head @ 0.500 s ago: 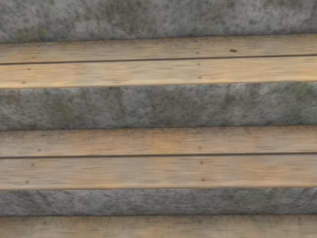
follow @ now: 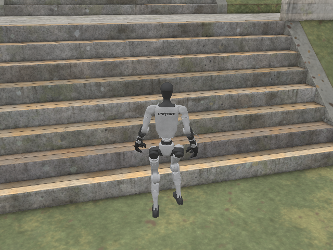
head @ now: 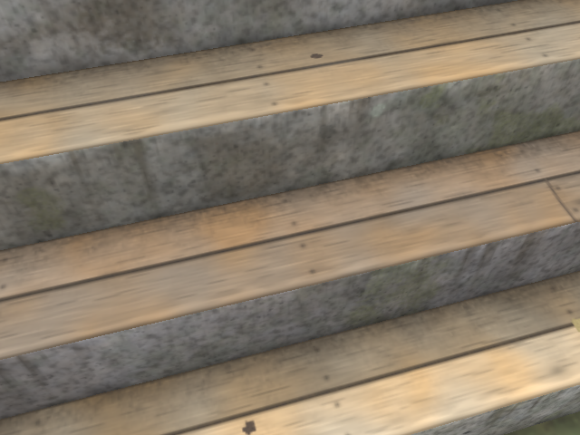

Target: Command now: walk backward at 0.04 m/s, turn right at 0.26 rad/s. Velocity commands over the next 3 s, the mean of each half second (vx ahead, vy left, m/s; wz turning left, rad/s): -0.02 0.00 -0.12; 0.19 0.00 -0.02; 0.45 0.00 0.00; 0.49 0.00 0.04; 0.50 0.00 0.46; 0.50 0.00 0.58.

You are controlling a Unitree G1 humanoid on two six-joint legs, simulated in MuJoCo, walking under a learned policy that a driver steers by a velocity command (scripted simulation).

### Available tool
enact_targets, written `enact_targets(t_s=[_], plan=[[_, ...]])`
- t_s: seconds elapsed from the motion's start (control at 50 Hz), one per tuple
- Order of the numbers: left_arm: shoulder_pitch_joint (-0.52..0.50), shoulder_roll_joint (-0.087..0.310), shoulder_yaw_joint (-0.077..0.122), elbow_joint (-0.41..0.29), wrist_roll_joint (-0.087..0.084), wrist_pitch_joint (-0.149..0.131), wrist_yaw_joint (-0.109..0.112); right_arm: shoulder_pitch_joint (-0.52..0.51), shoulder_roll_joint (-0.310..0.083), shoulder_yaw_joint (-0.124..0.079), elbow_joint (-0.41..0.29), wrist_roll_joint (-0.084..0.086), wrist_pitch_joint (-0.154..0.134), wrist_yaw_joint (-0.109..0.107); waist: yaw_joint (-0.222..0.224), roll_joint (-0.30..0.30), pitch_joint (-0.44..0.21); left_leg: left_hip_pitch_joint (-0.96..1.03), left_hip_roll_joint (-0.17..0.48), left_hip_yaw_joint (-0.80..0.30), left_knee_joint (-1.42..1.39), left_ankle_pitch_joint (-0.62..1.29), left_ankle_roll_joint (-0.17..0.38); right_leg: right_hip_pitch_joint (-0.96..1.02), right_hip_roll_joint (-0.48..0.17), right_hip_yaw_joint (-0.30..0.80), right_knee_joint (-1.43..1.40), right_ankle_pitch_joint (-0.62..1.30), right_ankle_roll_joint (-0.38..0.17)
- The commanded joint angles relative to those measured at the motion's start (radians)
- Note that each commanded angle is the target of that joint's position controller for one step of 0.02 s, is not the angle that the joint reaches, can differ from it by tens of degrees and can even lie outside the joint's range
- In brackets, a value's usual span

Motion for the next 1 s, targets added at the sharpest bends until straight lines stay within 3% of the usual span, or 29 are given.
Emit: enact_targets(t_s=[0.02,0.06,0.1,0.16,0.2,0.24,0.26,0.28,0.3,0.32,0.34,0.36,0.46,0.62,0.64,0.66,0.74,0.8,0.86,0.88,0.9,0.92,0.94,0.96,0.98,1.0], plan=[[0.023,0.106,0.061,-0.049,0.010,0.016,0.021,-0.215,-0.123,-0.008,-0.133,0.031,-0.039,-0.071,0.084,0.021,0.028,-0.019,0.293,-0.245,-0.234,0.408,0.136,-0.028,-0.044,-0.001,0.347,0.041,0.013],[-0.001,0.070,0.055,-0.057,0.004,0.019,0.025,-0.171,-0.064,0.022,-0.126,0.024,-0.034,-0.079,0.060,0.040,0.033,-0.010,0.238,-0.152,-0.226,0.452,0.136,0.028,-0.036,-0.016,0.335,0.094,0.027],[-0.052,0.036,0.045,-0.074,-0.009,0.016,0.029,-0.115,-0.025,0.039,-0.116,0.016,-0.031,-0.080,0.029,0.100,0.037,0.055,0.212,-0.127,-0.231,0.363,0.142,0.053,-0.064,-0.027,0.158,0.100,0.038],[-0.106,0.008,0.031,-0.096,-0.011,0.011,0.019,-0.098,-0.058,0.036,-0.111,0.018,-0.022,-0.077,0.008,0.181,0.041,0.078,0.218,-0.142,-0.239,0.242,0.149,0.188,-0.134,-0.107,-0.154,0.020,0.036],[-0.104,0.035,0.036,-0.095,-0.013,0.007,0.012,-0.078,-0.111,0.022,-0.108,0.028,-0.015,-0.069,-0.013,0.199,0.050,0.066,0.228,-0.178,-0.222,0.217,0.154,0.272,-0.141,-0.180,-0.312,-0.045,0.031],[-0.061,0.042,0.038,-0.072,-0.010,0.000,0.009,-0.068,-0.109,0.024,-0.098,0.044,-0.017,-0.062,0.006,0.172,0.059,0.060,0.211,-0.186,-0.181,0.290,0.122,0.377,-0.144,-0.184,-0.582,0.156,-0.001],[-0.039,0.057,0.040,-0.063,-0.002,0.000,0.013,-0.039,-0.097,0.028,-0.083,0.044,-0.030,-0.056,0.010,0.152,0.039,0.035,0.206,-0.187,-0.172,0.338,0.089,0.464,-0.163,-0.145,-0.643,0.260,-0.027],[-0.009,0.097,0.046,-0.064,0.005,0.002,0.021,-0.041,-0.082,0.037,-0.087,0.031,-0.052,-0.046,0.010,0.098,-0.014,-0.008,0.191,-0.165,-0.151,0.349,0.049,0.568,-0.221,-0.086,-0.605,0.425,-0.054],[-0.007,0.161,0.064,-0.032,0.005,0.006,0.021,-0.015,-0.101,0.030,-0.095,0.023,-0.072,-0.034,-0.038,-0.037,-0.043,-0.021,0.125,-0.083,-0.168,0.299,0.010,0.566,-0.217,-0.088,-0.484,0.434,-0.104],[-0.006,0.091,0.056,-0.030,-0.003,0.006,0.014,-0.103,-0.109,0.032,-0.096,0.010,-0.078,-0.032,0.021,-0.010,-0.063,0.031,0.091,-0.033,-0.130,0.222,-0.027,0.509,-0.196,-0.099,-0.489,0.342,-0.118],[-0.020,0.040,0.039,-0.030,0.009,0.004,0.010,-0.148,-0.082,0.038,-0.103,0.012,-0.077,-0.033,0.025,-0.002,-0.056,0.028,0.083,-0.021,-0.121,0.168,-0.032,0.481,-0.196,-0.092,-0.510,0.283,-0.109],[-0.041,0.026,0.034,-0.032,0.018,0.002,0.008,-0.164,-0.050,0.047,-0.101,0.017,-0.070,-0.037,0.022,-0.014,-0.042,0.022,0.085,-0.019,-0.119,0.131,-0.027,0.457,-0.191,-0.092,-0.522,0.247,-0.096],[-0.052,0.011,0.026,-0.030,0.011,-0.013,0.006,-0.133,-0.055,0.046,-0.073,0.015,-0.045,-0.048,0.005,-0.043,0.032,-0.008,0.078,-0.015,-0.106,0.056,-0.022,0.364,-0.179,-0.091,-0.534,0.143,-0.083],[-0.030,0.000,0.017,-0.010,0.011,-0.022,0.009,-0.110,-0.062,0.051,-0.010,0.017,-0.046,-0.050,0.003,-0.024,0.045,-0.018,0.078,-0.016,-0.094,0.043,-0.032,0.339,-0.168,-0.092,-0.528,0.108,-0.084],[-0.015,-0.006,0.015,-0.002,0.013,-0.021,0.011,-0.098,-0.059,0.053,0.003,0.017,-0.044,-0.053,0.005,-0.019,0.022,-0.013,0.071,-0.010,-0.098,-0.018,-0.032,0.347,-0.157,-0.102,-0.531,0.043,-0.085],[0.017,0.002,0.010,0.018,0.036,-0.024,-0.006,-0.081,-0.058,0.057,0.008,0.008,-0.022,-0.036,0.010,-0.018,0.029,0.002,0.085,-0.045,-0.113,-0.028,-0.026,0.337,-0.183,-0.075,-0.566,0.028,-0.087],[0.025,0.019,0.018,0.035,0.032,-0.025,-0.027,-0.046,-0.092,0.042,0.021,0.009,-0.003,-0.021,-0.004,-0.003,0.095,-0.040,0.065,-0.059,-0.108,-0.277,0.008,0.270,-0.144,-0.104,-0.530,-0.210,-0.118],[0.017,-0.005,0.011,0.032,0.028,-0.039,-0.031,-0.010,-0.111,0.033,0.033,0.010,-0.010,-0.022,-0.016,0.052,0.117,-0.021,0.116,-0.168,-0.175,-0.369,0.059,0.232,-0.123,-0.147,-0.449,-0.164,-0.122],[0.014,-0.041,0.000,0.028,0.030,-0.064,-0.037,0.007,-0.150,0.016,0.048,0.016,-0.017,-0.022,-0.008,0.135,0.115,-0.026,0.242,-0.342,-0.314,-0.434,0.129,0.282,-0.095,-0.252,-0.331,0.005,-0.125],[0.028,-0.030,0.011,0.030,-0.048,-0.085,-0.009,-0.022,-0.150,0.022,0.042,0.059,-0.041,-0.051,0.017,0.149,0.135,-0.073,0.267,-0.365,-0.320,-0.382,0.144,0.311,-0.108,-0.238,-0.338,0.005,-0.139],[0.050,-0.037,0.005,0.040,-0.050,-0.099,0.001,-0.048,-0.138,0.030,0.038,0.065,-0.054,-0.057,0.035,0.142,0.144,-0.116,0.252,-0.338,-0.310,-0.324,0.133,0.383,-0.119,-0.227,-0.406,0.014,-0.158],[0.103,-0.028,0.011,0.061,-0.040,-0.108,0.003,-0.121,-0.123,0.037,0.019,0.062,-0.065,-0.059,0.075,0.127,0.144,-0.130,0.202,-0.255,-0.255,-0.231,0.101,0.433,-0.124,-0.212,-0.479,0.036,-0.174],[0.140,0.005,0.020,0.082,-0.027,-0.117,0.002,-0.158,-0.087,0.048,0.003,0.061,-0.078,-0.057,0.080,0.046,0.124,-0.149,0.116,-0.139,-0.139,-0.095,0.054,0.495,-0.151,-0.133,-0.533,0.048,-0.194],[0.191,0.077,0.044,0.103,-0.030,-0.119,-0.001,-0.167,-0.052,0.057,-0.011,0.053,-0.100,-0.052,0.077,-0.137,0.093,-0.210,0.007,0.013,0.074,0.029,-0.005,0.588,-0.230,0.016,-0.612,0.094,-0.234],[0.246,0.127,0.059,0.100,-0.033,-0.116,-0.009,-0.180,-0.069,0.058,-0.026,0.044,-0.122,-0.052,0.108,-0.257,0.082,-0.361,-0.016,0.040,0.216,0.037,-0.030,0.719,-0.354,0.208,-0.686,0.222,-0.306],[0.303,0.131,0.064,0.105,-0.024,-0.118,-0.015,-0.228,-0.108,0.053,-0.047,0.056,-0.131,-0.049,0.142,-0.256,0.092,-0.519,0.000,-0.020,0.361,-0.162,-0.022,0.811,-0.448,0.342,-0.731,0.354,-0.378]])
